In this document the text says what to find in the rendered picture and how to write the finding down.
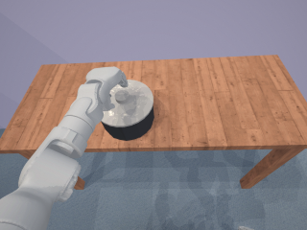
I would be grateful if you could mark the table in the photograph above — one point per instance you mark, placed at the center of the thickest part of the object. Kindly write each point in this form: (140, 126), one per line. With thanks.
(202, 103)

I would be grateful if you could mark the lid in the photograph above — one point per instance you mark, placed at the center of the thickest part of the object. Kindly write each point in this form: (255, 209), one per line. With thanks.
(135, 110)

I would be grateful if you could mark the pot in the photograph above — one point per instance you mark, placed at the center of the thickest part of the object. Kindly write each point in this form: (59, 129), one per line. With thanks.
(127, 133)

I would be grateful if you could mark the left robot upper arm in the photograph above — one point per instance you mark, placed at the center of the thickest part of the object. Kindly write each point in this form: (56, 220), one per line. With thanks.
(52, 178)

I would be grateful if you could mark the left robot hand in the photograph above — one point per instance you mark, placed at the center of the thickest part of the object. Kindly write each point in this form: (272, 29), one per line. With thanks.
(113, 76)

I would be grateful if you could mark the knob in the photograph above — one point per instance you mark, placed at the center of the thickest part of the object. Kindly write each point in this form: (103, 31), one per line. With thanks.
(122, 96)

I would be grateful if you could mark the left robot forearm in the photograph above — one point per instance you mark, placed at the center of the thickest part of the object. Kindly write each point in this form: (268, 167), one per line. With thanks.
(71, 135)

